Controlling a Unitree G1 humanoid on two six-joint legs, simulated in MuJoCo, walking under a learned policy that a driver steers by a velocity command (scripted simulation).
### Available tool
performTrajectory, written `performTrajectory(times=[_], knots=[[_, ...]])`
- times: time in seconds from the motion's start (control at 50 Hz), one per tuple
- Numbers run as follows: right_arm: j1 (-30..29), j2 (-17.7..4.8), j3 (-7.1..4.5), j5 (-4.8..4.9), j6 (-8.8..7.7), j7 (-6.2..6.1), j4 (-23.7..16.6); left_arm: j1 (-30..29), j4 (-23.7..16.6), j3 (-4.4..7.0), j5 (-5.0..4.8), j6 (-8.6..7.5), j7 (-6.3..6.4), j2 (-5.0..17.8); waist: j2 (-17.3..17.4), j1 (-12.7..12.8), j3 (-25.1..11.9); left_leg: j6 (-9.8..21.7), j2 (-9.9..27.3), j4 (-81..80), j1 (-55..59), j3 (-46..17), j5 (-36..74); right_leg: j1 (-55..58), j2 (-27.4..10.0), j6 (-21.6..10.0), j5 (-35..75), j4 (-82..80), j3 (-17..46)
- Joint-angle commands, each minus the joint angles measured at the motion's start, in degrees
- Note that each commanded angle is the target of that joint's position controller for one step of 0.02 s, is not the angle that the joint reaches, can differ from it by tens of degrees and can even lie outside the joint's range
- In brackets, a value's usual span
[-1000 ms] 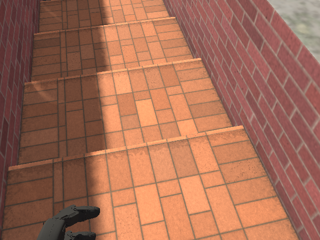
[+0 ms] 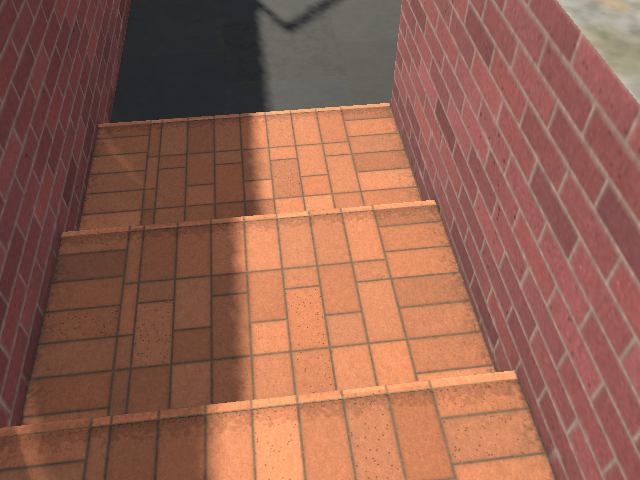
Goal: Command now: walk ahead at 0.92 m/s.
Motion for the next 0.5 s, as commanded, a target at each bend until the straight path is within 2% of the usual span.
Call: performTrajectory(times=[0.02, 0.04, 0.06, 0.08, 0.1, 0.12, 0.14, 0.16, 0.18, 0.2, 0.22, 0.24, 0.26, 0.28, 0.3, 0.32, 0.34, 0.36, 0.38, 0.4, 0.42, 0.44, 0.46, 0.48, 0.5], knots=[[-4.1, -2.0, -0.26, 0.16, 0.55, 1.02, -5.1, -1.6, -2.1, 0.25, -0.31, -3.51, 0.86, 3.8, -1.7, -2.6, 8.5, -1.0, 2.8, -17.5, -7.3, -0.7, 15.5, -4.5, -11.8, -7.8, 10.8, -16.6, 15.3], [-5.7, -0.7, 0.4, -0.04, -0.39, 1.41, -5.7, -2.4, -1.4, -0.04, -1.28, -3.74, 1.14, 2.6, -0.4, -3.6, 8.8, -1.0, 1.4, -27.7, 0.2, 3.6, 26.8, -10.7, -7.6, -6.3, 11.2, -15.4, 9.9], [-2.8, 1.4, 0.91, 0.02, -1.26, 1.99, -3.9, -3.1, -1.2, -0.44, -2.16, -3.54, 1.16, 1.5, 0.4, -4.1, 5.8, -0.4, -0.7, -32.2, 12.1, 6.6, 41.1, -15.8, -4.7, -4.8, 9.4, -12.5, 5.7], [-0.9, 1.8, 1.16, 0.82, -1.59, 2.22, -2.3, -2.2, -1.1, -0.61, -2.47, -3.25, 1.19, 1.7, 0.9, -3.9, 2.8, -0.5, -3.0, -32.3, 19.8, 9.1, 48.5, -18.3, -3.9, -3.9, 7.6, -10.1, 5.0], [-0.7, 1.9, 1.56, 0.96, -1.64, 2.19, -2.3, -0.7, -1.2, -0.81, -2.49, -2.95, 1.29, 2.2, -0.1, -3.7, 1.9, -0.4, -3.2, -32.6, 22.6, 9.2, 51.6, -18.6, -4.4, -3.5, 6.6, -7.0, 5.1], [-2.4, 1.0, 1.79, 0.33, -1.56, 1.92, -2.7, 0.3, -1.0, -0.85, -1.92, -2.46, 1.51, 2.6, -0.3, -2.7, 2.8, -0.8, -3.5, -33.8, 21.4, 9.9, 50.6, -16.3, -4.7, -3.3, 6.9, -3.7, 5.4], [-7.3, 0.7, 3.24, -4.91, -0.89, 2.02, -5.4, 7.6, 1.1, -3.41, 6.37, -2.5, -1.27, 1.1, -2.3, -0.7, 4.8, -2.8, 1.4, -34.2, 18.4, 2.8, 40.8, -12.7, -4.7, -2.6, 5.0, -2.0, 4.8], [-6.7, -5.1, 1.65, -5.11, -0.28, 1.44, -5.1, 8.2, 1.4, -2.58, 4.94, -2.48, -1.86, 2.5, -2.0, -1.4, 7.0, -2.5, 1.5, -41.0, 10.2, 3.9, 34.7, -0.5, -5.5, -2.4, 9.6, 3.7, 7.5], [-2.3, -8.2, 1.19, -4.78, -0.19, 0.67, -2.1, 10.0, 1.7, -3.01, 3.22, -2.06, -2.04, 3.0, 1.0, -1.7, 7.3, -2.4, 3.2, -48.1, 9.6, 2.8, 40.0, 5.1, -5.4, -1.1, 10.0, 11.6, 9.2], [10.9, -9.9, 0.41, -4.67, -0.87, -0.55, 3.4, 6.5, 0.4, -3.22, 2.2, -1.04, -2.01, 3.8, 4.3, -7.5, 5.7, -2.5, 1.5, -53.4, 20.3, 6.5, 46.0, 2.2, -1.9, 2.8, 11.7, 22.3, 8.3], [31.6, -10.8, -0.74, -3.23, -1.47, -1.49, 9.6, 0.4, -2.2, -3.6, 2.64, 0.39, -3.44, 4.9, 9.4, -16.1, -1.5, 3.3, 3.9, -52.2, 46.2, 5.7, 58.2, -12.4, 4.1, 8.4, 7.1, 43.4, 5.3], [32.1, -10.2, -0.08, -2.27, -1.77, -1.82, 8.7, 5.2, -4.1, -5.92, 1.86, 0.65, -5.45, -4.7, 15.5, -13.1, -20.4, 13.5, 14.4, -30.3, 69.9, -4.2, 78.1, -27.9, 1.9, 9.4, -14.6, 62.0, 11.8], [32.5, -8.7, -0.24, -0.77, -1.13, -0.97, 5.3, 9.8, -5.4, -6.68, 2.47, -0.63, -5.96, -5.0, 7.7, -14.5, -33.9, 28.2, 27.3, -21.5, 88.3, -24.2, 95.3, -39.9, 1.9, 14.0, -20.6, 67.3, 19.1], [20.5, -11.3, -1.34, -0.3, -1.59, -0.99, 2.5, -5.0, -12.8, -5.3, 0.9, -1.31, -5.77, 2.2, 0.0, -15.1, -22.2, 25.0, 28.1, -27.0, 78.7, -24.2, 80.3, -54.5, -2.2, 12.8, -19.0, 62.9, 18.1], [12.3, -12.1, -1.69, 1.26, -2.06, -0.99, 2.2, -7.5, -15.4, -4.54, 1.05, -1.47, -4.25, 4.6, -0.2, -10.1, -18.3, 22.6, 26.8, -32.1, 62.7, -22.0, 65.4, -51.2, -7.5, 9.8, -20.2, 58.3, 15.6], [1.1, -6.8, 0.27, 1.54, -3.11, -0.94, -0.5, -9.0, -16.1, -3.67, 3.4, -1.0, -1.87, 6.9, -4.6, -4.4, -8.0, 20.0, 22.8, -42.2, 36.5, -19.3, 53.6, -45.1, -11.2, 8.7, -14.7, 44.9, 15.5], [-1.5, -5.1, 1.34, 0.79, -3.74, -0.54, -2.3, -6.7, -14.0, -3.45, 5.09, -0.34, -0.37, 6.5, -1.0, -0.8, -3.3, 18.7, 18.6, -47.4, 14.5, -12.0, 56.0, -29.0, -14.3, 8.6, -12.9, 32.7, 12.9], [-3.3, -5.1, 1.73, -0.18, -4.1, 0.59, -2.9, -0.8, -12.1, -4.36, 4.7, 0.32, -0.54, 2.9, 3.9, 4.3, -3.7, 17.8, 13.7, -48.0, 1.0, -6.8, 58.8, -16.4, -13.6, 9.4, -4.4, 29.6, 9.7], [-4.7, -6.4, 1.2, -0.16, -4.83, 1.26, -3.1, 2.5, -10.6, -5.78, 4.03, 1.21, -1.74, -1.0, -0.8, 7.1, -4.9, 13.2, 7.8, -46.8, -5.9, -0.3, 53.4, -6.1, -14.5, 9.5, 6.5, 17.8, 7.2], [-4.9, -8.3, 0.39, 0.19, -5.44, 1.79, -3.2, 2.0, -9.4, -7.1, 2.33, 1.69, -3.03, -4.3, -3.9, 6.4, -4.8, 10.3, 3.7, -46.4, -9.9, 2.7, 44.6, 1.0, -11.8, 10.1, 17.5, 11.8, 4.2], [-7.2, -8.6, 0.14, 0.86, -5.51, 2.53, -3.9, 4.5, -7.4, -6.75, 0.53, 1.52, -4.33, -3.7, -4.2, 7.2, -6.0, 8.4, 2.3, -44.4, -10.6, 3.4, 37.0, 6.4, -9.5, 10.1, 27.8, 7.5, 3.3], [-5.9, -8.6, 0.21, 1.25, -5.37, 3.25, -3.4, 4.6, -7.0, -5.05, 0.15, 0.71, -4.76, 0.7, -2.7, 6.7, -6.1, 7.4, 1.2, -42.1, -9.8, 3.2, 32.9, 8.6, -7.1, 9.0, 29.0, 7.0, 3.0], [-5.2, -6.8, 0.94, 1.86, -5.19, 3.88, -3.2, 2.0, -8.4, -3.07, 0.8, -0.58, -4.36, 6.2, -3.5, 6.6, -6.8, 5.4, 0.8, -38.2, -6.9, 2.4, 27.9, 8.9, -7.3, 6.6, 30.3, 5.2, 4.6], [-2.7, -3.3, 2.01, 3.29, -5.07, 4.47, -2.9, -1.1, -9.8, -1.85, 0.96, -2.18, -3.85, 10.1, -7.1, 5.6, -7.9, 1.7, -1.3, -32.9, -3.2, 3.0, 22.3, 9.2, -12.0, 2.2, 50.0, 0.8, 8.3], [9.7, -1.0, 1.83, 4.62, -4.85, 3.6, -2.2, -10.2, -13.9, -1.44, -0.43, -3.2, -3.66, 14.8, -13.9, -3.2, -14.6, -3.9, -4.5, -31.3, 3.9, 5.5, 5.5, 9.9, -23.4, -9.4, 71.2, -3.4, 19.3]])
